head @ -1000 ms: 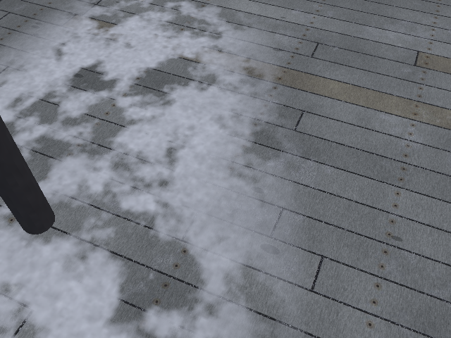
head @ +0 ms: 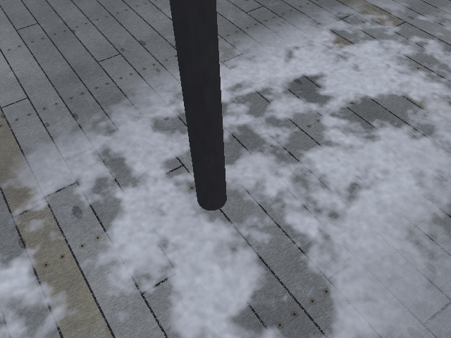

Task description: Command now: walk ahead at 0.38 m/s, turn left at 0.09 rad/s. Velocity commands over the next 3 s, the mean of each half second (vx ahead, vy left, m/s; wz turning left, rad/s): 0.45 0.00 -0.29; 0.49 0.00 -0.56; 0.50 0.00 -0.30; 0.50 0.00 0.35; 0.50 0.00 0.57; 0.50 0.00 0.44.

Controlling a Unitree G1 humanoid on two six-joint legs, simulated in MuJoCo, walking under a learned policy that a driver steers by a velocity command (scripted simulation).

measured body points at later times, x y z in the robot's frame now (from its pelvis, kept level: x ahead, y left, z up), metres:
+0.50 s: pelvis +0.21 +0.04 -0.01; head +0.24 +0.04 +0.44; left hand +0.45 +0.24 -0.11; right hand +0.15 -0.24 -0.13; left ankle +0.10 +0.15 -0.75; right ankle +0.35 -0.14 -0.70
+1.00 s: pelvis +0.48 -0.06 -0.01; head +0.51 -0.09 +0.44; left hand +0.69 +0.16 -0.11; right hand +0.55 -0.38 -0.09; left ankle +0.73 +0.02 -0.70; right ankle +0.40 -0.11 -0.75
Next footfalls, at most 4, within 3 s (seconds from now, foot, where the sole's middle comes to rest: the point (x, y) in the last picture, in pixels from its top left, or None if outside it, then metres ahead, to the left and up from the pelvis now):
0.12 left None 0.14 0.15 -0.79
0.64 right None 0.44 -0.12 -0.79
1.12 left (276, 261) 0.77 -0.06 -0.79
1.60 right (385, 255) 0.81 -0.42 -0.79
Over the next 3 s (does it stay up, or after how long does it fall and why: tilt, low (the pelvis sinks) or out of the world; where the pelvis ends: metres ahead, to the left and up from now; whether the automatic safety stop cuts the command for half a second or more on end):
stays up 1.42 -0.48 0.00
